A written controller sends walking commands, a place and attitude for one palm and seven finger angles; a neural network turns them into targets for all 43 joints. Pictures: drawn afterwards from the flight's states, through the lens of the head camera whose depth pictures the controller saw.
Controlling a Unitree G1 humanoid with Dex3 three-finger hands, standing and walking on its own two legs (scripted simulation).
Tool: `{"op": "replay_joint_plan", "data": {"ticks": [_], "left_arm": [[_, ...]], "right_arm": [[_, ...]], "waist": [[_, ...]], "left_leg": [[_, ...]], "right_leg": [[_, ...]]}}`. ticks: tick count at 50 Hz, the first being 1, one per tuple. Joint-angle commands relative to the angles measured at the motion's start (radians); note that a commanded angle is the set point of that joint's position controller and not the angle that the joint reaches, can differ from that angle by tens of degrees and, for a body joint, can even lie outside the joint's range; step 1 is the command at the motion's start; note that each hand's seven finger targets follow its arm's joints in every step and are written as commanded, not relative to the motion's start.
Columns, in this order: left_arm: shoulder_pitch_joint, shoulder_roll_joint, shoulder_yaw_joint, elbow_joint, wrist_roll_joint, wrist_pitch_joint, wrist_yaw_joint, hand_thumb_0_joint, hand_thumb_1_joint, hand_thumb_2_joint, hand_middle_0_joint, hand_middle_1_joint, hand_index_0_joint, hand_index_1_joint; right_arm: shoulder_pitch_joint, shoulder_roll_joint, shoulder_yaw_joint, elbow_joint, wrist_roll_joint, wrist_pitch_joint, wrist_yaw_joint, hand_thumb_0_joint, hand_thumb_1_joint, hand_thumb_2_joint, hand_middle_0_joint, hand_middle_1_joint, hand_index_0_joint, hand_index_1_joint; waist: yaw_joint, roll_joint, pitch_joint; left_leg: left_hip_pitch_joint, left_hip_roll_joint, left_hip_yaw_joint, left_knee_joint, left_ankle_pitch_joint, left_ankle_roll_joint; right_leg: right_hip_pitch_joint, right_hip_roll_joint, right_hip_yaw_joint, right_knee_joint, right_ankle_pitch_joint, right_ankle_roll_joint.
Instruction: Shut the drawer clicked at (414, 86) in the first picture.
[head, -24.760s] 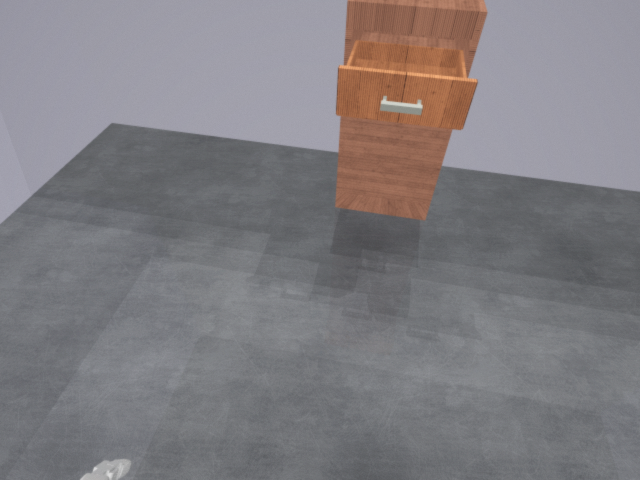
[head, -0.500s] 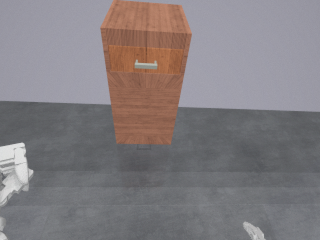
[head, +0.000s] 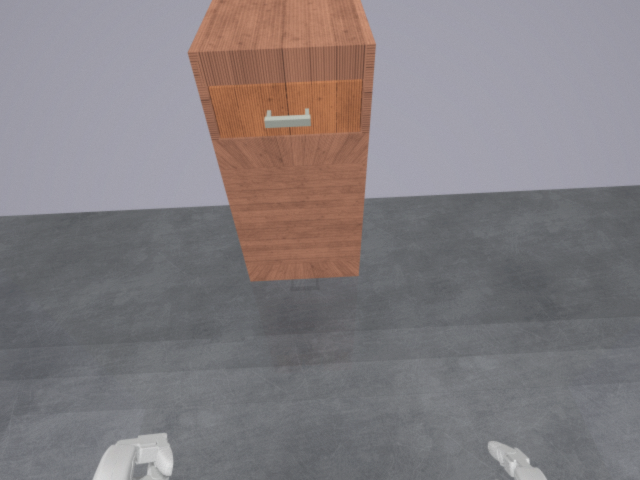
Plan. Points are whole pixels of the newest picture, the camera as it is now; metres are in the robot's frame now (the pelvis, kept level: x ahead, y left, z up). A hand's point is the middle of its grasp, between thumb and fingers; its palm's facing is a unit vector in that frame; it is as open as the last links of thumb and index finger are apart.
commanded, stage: let the arm hang, fingers relaxed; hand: left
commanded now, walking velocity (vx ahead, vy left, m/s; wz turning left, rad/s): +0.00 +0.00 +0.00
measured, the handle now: (287, 117) +0.92 +0.13 -0.03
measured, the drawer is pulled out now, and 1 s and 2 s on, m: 0.00 0.00 0.00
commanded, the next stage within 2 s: look to check the result in 0.92 s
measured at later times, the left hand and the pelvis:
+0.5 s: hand out of the picture -0.03 +0.18 -0.15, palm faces +0.02 -0.98 -0.22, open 6.3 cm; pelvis +0.00 +0.00 +0.02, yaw -1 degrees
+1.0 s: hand out of the picture -0.03 +0.15 -0.15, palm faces +0.03 -0.99 -0.15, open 7.4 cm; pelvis -0.01 +0.00 +0.02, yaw -2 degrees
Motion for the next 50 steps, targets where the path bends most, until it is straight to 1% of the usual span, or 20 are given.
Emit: {"op": "replay_joint_plan", "data": {"ticks": [1, 2, 3, 4, 5, 6, 7, 8, 10, 12, 14, 17, 21, 25, 27, 29, 36, 41, 43, 50], "left_arm": [[0.027, 0.120, -0.017, 0.104, -0.011, -0.033, -0.012, 0.000, 0.900, 0.900, -1.000, -1.167, -1.000, -1.167], [0.002, 0.112, -0.027, 0.146, -0.013, -0.026, -0.010, 0.000, 0.900, 0.900, -0.960, -1.123, -0.960, -1.123], [-0.018, 0.092, -0.034, 0.207, -0.023, -0.021, -0.010, 0.000, 0.900, 0.900, -0.920, -1.080, -0.920, -1.080], [-0.019, 0.093, -0.037, 0.261, -0.029, -0.019, -0.012, 0.000, 0.900, 0.900, -0.880, -1.037, -0.880, -1.037], [0.006, 0.071, -0.032, 0.306, -0.032, -0.016, -0.011, 0.000, 0.900, 0.900, -0.840, -0.993, -0.840, -0.993], [0.024, 0.076, -0.033, 0.354, -0.029, -0.016, -0.013, 0.000, 0.900, 0.900, -0.800, -0.950, -0.800, -0.950], [0.030, 0.095, -0.037, 0.393, -0.025, -0.020, -0.015, 0.000, 0.900, 0.900, -0.760, -0.907, -0.760, -0.907], [0.030, 0.088, -0.039, 0.430, -0.024, -0.023, -0.015, 0.000, 0.900, 0.900, -0.720, -0.863, -0.720, -0.863], [0.008, 0.096, -0.047, 0.484, -0.026, -0.032, -0.014, 0.000, 0.900, 0.900, -0.640, -0.777, -0.640, -0.777], [-0.008, 0.091, -0.055, 0.521, -0.028, -0.038, -0.013, 0.000, 0.900, 0.900, -0.560, -0.690, -0.560, -0.690], [-0.009, 0.080, -0.060, 0.559, -0.029, -0.040, -0.011, 0.000, 0.900, 0.900, -0.480, -0.603, -0.480, -0.603], [0.015, 0.072, -0.064, 0.609, -0.030, -0.043, -0.006, 0.000, 0.900, 0.900, -0.360, -0.473, -0.360, -0.473], [0.026, 0.047, -0.071, 0.665, -0.033, -0.043, 0.004, 0.000, 0.900, 0.900, -0.200, -0.300, -0.200, -0.300], [0.030, 0.033, -0.070, 0.695, -0.035, -0.041, 0.010, 0.000, 0.900, 0.900, -0.200, -0.300, -0.200, -0.300], [0.039, 0.030, -0.070, 0.708, -0.034, -0.041, 0.012, 0.000, 0.900, 0.900, -0.200, -0.300, -0.200, -0.300], [0.027, 0.019, -0.068, 0.714, -0.035, -0.039, 0.014, 0.000, 0.900, 0.900, -0.200, -0.300, -0.200, -0.300], [0.021, -0.006, -0.061, 0.723, -0.035, -0.038, 0.016, 0.000, 0.900, 0.900, -0.200, -0.300, -0.200, -0.300], [0.024, -0.017, -0.058, 0.730, -0.035, -0.039, 0.017, 0.000, 0.900, 0.900, -0.200, -0.300, -0.200, -0.300], [0.025, -0.018, -0.057, 0.732, -0.034, -0.039, 0.018, 0.000, 0.900, 0.900, -0.200, -0.300, -0.200, -0.300], [0.034, -0.028, -0.057, 0.738, -0.033, -0.042, 0.019, 0.000, 0.900, 0.900, -0.200, -0.300, -0.200, -0.300]], "right_arm": [[0.059, -0.101, -0.025, -0.028, -0.020, -0.024, -0.018, 0.000, -0.900, -0.900, 0.200, 0.300, 0.200, 0.300], [0.055, -0.114, -0.022, -0.002, -0.017, -0.022, -0.018, 0.000, -0.900, -0.900, 0.200, 0.300, 0.200, 0.300], [0.045, -0.109, -0.017, 0.027, -0.014, -0.021, -0.024, 0.000, -0.900, -0.900, 0.200, 0.300, 0.200, 0.300], [0.031, -0.099, -0.011, 0.044, -0.012, -0.017, -0.031, 0.000, -0.900, -0.900, 0.200, 0.300, 0.200, 0.300], [0.009, -0.080, -0.011, 0.053, -0.014, -0.008, -0.037, 0.000, -0.900, -0.900, 0.200, 0.300, 0.200, 0.300], [-0.003, -0.065, -0.010, 0.062, -0.013, -0.003, -0.040, 0.000, -0.900, -0.900, 0.200, 0.300, 0.200, 0.300], [0.010, -0.061, -0.009, 0.071, -0.009, 0.000, -0.041, 0.000, -0.900, -0.900, 0.200, 0.300, 0.200, 0.300], [0.025, -0.048, -0.010, 0.088, -0.007, 0.002, -0.041, 0.000, -0.900, -0.900, 0.200, 0.300, 0.200, 0.300], [0.065, -0.029, -0.010, 0.122, -0.003, 0.006, -0.041, 0.000, -0.900, -0.900, 0.200, 0.300, 0.200, 0.300], [0.104, -0.028, -0.012, 0.156, 0.000, 0.008, -0.041, 0.000, -0.900, -0.900, 0.200, 0.300, 0.200, 0.300], [0.131, -0.025, -0.010, 0.195, 0.000, 0.003, -0.043, 0.000, -0.900, -0.900, 0.200, 0.300, 0.200, 0.300], [0.142, -0.027, -0.007, 0.239, 0.005, -0.004, -0.046, 0.000, -0.900, -0.900, 0.200, 0.300, 0.200, 0.300], [0.165, 0.006, 0.001, 0.300, 0.004, -0.004, -0.050, 0.000, -0.900, -0.900, 0.200, 0.300, 0.200, 0.300], [0.182, 0.033, 0.006, 0.348, 0.003, -0.001, -0.049, 0.000, -0.900, -0.900, 0.200, 0.300, 0.200, 0.300], [0.184, 0.039, 0.006, 0.362, 0.004, 0.001, -0.049, 0.000, -0.900, -0.900, 0.200, 0.300, 0.200, 0.300], [0.197, 0.062, 0.006, 0.378, 0.001, 0.002, -0.050, 0.000, -0.900, -0.900, 0.200, 0.300, 0.200, 0.300], [0.217, 0.090, 0.002, 0.401, -0.001, 0.000, -0.055, 0.000, -0.900, -0.900, 0.200, 0.300, 0.200, 0.300], [0.231, 0.101, -0.001, 0.406, 0.000, -0.001, -0.058, 0.000, -0.900, -0.900, 0.200, 0.300, 0.200, 0.300], [0.235, 0.101, -0.003, 0.404, 0.001, -0.001, -0.059, 0.000, -0.900, -0.900, 0.200, 0.300, 0.200, 0.300], [0.233, 0.103, -0.006, 0.405, 0.002, -0.002, -0.060, 0.000, -0.900, -0.900, 0.200, 0.300, 0.200, 0.300]], "waist": [[-0.005, -0.127, -0.094], [-0.002, 0.047, -0.077], [-0.004, 0.237, -0.027], [0.005, 0.297, 0.019], [0.022, 0.331, 0.050], [0.032, 0.330, 0.063], [0.034, 0.239, 0.057], [0.027, 0.192, 0.039], [0.006, 0.093, 0.024], [-0.010, -0.014, 0.025], [-0.011, -0.030, 0.007], [0.002, -0.053, 0.009], [0.002, -0.115, 0.051], [0.004, -0.072, 0.085], [0.009, -0.070, 0.095], [0.004, -0.063, 0.118], [0.005, -0.027, 0.127], [0.003, -0.030, 0.130], [0.003, -0.048, 0.124], [-0.001, -0.038, 0.107]], "left_leg": [[0.219, 0.073, -0.097, -0.126, 0.487, 0.052], [0.203, 0.112, -0.141, -0.183, 0.486, 0.072], [0.155, 0.132, -0.176, -0.271, 0.405, 0.093], [0.102, 0.131, -0.193, -0.331, 0.289, 0.097], [0.052, 0.122, -0.175, -0.369, 0.134, 0.085], [0.020, 0.096, -0.156, -0.380, 0.001, 0.065], [0.024, 0.080, -0.142, -0.361, -0.034, 0.048], [0.041, 0.066, -0.115, -0.348, -0.077, 0.036], [0.102, 0.046, -0.084, -0.310, -0.045, 0.020], [0.176, 0.054, -0.074, -0.300, 0.016, 0.019], [0.202, 0.065, -0.080, -0.318, 0.072, 0.022], [0.215, 0.073, -0.071, -0.325, 0.164, 0.024], [0.226, 0.069, -0.054, -0.330, 0.201, 0.022], [0.208, 0.063, -0.045, -0.345, 0.181, 0.017], [0.206, 0.060, -0.042, -0.343, 0.162, 0.015], [0.184, 0.055, -0.038, -0.348, 0.145, 0.013], [0.166, 0.052, -0.036, -0.356, 0.107, 0.009], [0.164, 0.055, -0.035, -0.354, 0.112, 0.008], [0.170, 0.059, -0.037, -0.351, 0.119, 0.011], [0.194, 0.061, -0.038, -0.345, 0.134, 0.012]], "right_leg": [[-0.002, -0.050, 0.067, -0.085, 0.490, -0.021], [-0.017, -0.010, 0.049, -0.091, 0.234, -0.007], [-0.009, 0.013, 0.026, -0.096, 0.080, -0.001], [0.009, 0.023, 0.032, -0.119, 0.038, -0.009], [0.033, 0.026, 0.043, -0.157, 0.033, -0.019], [0.058, 0.023, 0.057, -0.210, 0.065, -0.030], [0.079, 0.014, 0.070, -0.261, 0.104, -0.037], [0.085, -0.004, 0.086, -0.305, 0.100, -0.043], [0.051, -0.032, 0.115, -0.363, 0.076, -0.058], [0.001, -0.039, 0.107, -0.389, 0.063, -0.060], [0.014, -0.035, 0.091, -0.380, 0.114, -0.054], [0.048, -0.035, 0.074, -0.368, 0.185, -0.047], [0.038, -0.042, 0.074, -0.377, 0.199, -0.045], [0.039, -0.041, 0.078, -0.383, 0.164, -0.046], [0.029, -0.040, 0.081, -0.390, 0.139, -0.048], [0.029, -0.040, 0.082, -0.392, 0.128, -0.050], [0.028, -0.034, 0.080, -0.385, 0.118, -0.054], [0.028, -0.031, 0.080, -0.385, 0.126, -0.053], [0.029, -0.033, 0.075, -0.386, 0.127, -0.053], [0.019, -0.032, 0.083, -0.384, 0.138, -0.052]]}}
